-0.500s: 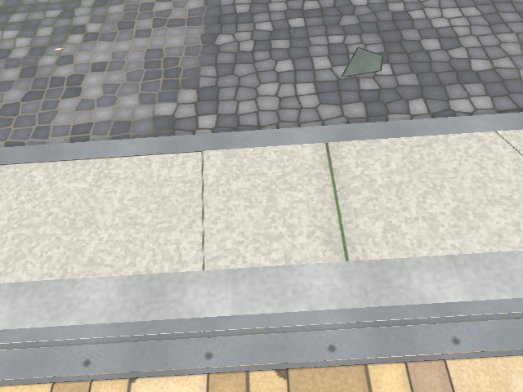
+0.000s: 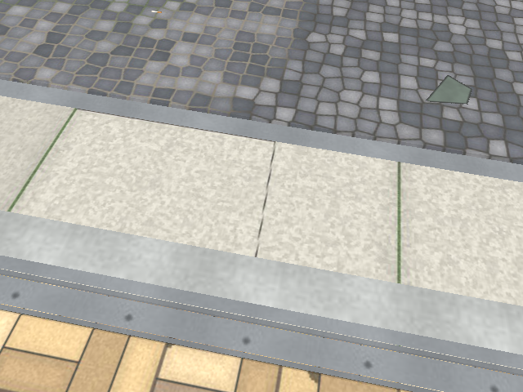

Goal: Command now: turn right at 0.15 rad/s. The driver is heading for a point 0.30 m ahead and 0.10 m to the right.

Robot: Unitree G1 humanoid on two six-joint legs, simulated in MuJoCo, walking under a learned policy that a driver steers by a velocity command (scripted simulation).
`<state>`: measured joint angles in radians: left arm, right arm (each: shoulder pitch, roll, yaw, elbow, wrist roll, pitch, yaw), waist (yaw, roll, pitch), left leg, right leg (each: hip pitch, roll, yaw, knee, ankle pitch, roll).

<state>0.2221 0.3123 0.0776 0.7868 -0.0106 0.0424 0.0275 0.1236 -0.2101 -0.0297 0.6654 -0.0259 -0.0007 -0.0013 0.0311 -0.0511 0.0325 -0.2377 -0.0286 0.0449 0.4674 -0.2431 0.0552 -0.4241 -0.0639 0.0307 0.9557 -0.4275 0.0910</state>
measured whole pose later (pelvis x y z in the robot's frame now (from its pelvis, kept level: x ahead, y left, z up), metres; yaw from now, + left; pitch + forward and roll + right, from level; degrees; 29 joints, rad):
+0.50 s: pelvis -0.03 -0.05 +0.00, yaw -16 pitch +2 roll +2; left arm 0.22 0.30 0.06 0.69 -0.01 0.01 0.01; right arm 0.09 -0.33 -0.10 0.75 0.00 0.03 -0.04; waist 0.01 0.04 0.06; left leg -0.52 0.00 -0.02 1.12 -0.42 -0.06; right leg -0.25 0.03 0.03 0.47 -0.25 -0.06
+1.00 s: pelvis -0.01 -0.04 -0.01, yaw -13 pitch +1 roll +0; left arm 0.14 0.28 0.06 0.71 0.01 0.02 0.03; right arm 0.18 -0.30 -0.07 0.75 0.02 0.01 -0.02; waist -0.01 0.00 0.05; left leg -0.32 -0.01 -0.11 0.58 -0.27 -0.03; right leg -0.26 0.06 0.02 0.62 -0.38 -0.02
